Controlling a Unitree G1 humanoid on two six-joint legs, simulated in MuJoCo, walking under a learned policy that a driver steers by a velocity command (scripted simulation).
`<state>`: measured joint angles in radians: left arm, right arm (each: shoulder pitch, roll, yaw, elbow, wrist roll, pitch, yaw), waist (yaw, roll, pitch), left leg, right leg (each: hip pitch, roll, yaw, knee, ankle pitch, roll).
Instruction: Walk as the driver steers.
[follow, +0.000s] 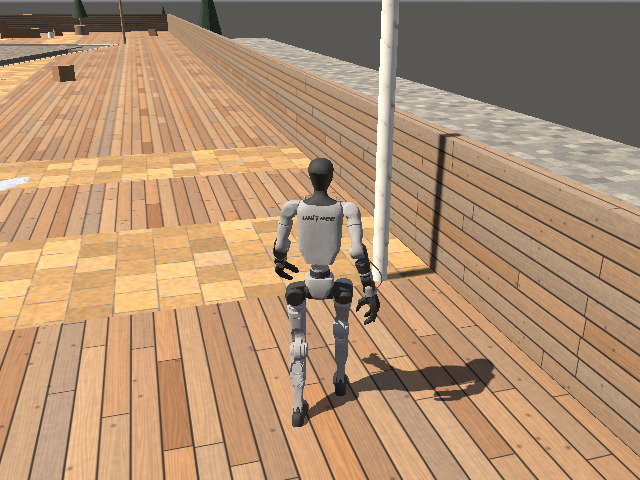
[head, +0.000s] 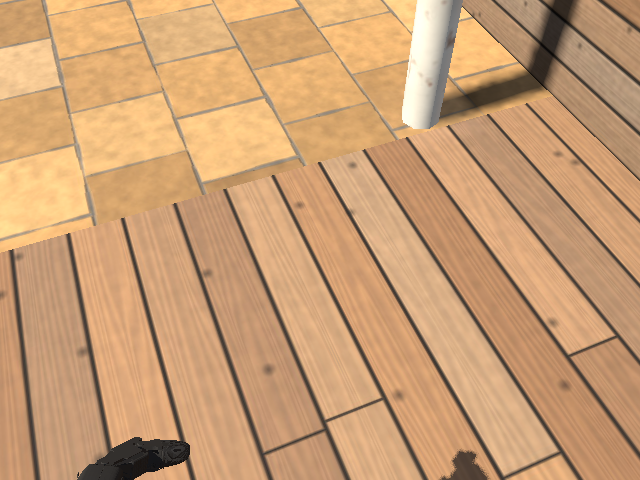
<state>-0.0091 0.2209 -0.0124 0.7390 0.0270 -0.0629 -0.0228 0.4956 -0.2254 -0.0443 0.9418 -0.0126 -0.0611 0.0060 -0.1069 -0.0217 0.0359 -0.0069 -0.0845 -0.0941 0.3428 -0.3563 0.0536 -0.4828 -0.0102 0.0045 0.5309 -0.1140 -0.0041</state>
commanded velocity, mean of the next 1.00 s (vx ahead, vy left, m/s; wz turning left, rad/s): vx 0.24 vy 0.00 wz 0.51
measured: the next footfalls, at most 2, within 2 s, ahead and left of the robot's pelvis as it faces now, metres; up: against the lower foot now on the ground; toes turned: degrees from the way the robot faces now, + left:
right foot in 0.02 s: +0.16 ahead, -0.11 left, +0.00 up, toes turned +2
left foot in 0.52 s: +0.36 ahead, +0.13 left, +0.00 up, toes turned +21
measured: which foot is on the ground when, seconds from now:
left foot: down 0.00-0.04, up 0.06-0.50, down 0.52-1.00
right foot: up 0.00-0.00, down 0.02-0.52, up 0.54-1.00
